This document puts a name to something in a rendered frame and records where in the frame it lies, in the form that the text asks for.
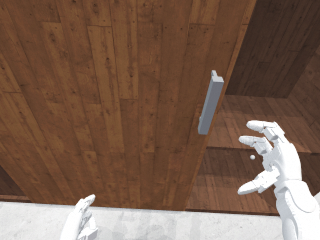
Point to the robot right hand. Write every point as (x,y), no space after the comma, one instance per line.
(287,165)

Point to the wardrobe door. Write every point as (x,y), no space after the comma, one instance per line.
(8,186)
(103,97)

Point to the robot left hand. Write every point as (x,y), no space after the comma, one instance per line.
(76,220)

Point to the handle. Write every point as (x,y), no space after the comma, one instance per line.
(211,100)

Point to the right robot forearm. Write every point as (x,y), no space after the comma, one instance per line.
(298,209)

